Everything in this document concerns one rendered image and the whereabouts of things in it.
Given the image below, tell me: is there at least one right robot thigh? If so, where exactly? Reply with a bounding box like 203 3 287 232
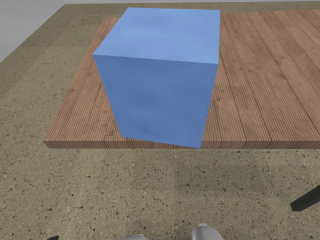
191 225 224 240

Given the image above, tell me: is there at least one table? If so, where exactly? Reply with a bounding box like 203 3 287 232
43 9 320 212

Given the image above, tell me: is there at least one robot right shin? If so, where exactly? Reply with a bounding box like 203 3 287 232
198 223 208 227

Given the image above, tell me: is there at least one carton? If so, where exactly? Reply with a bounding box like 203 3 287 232
92 7 220 149

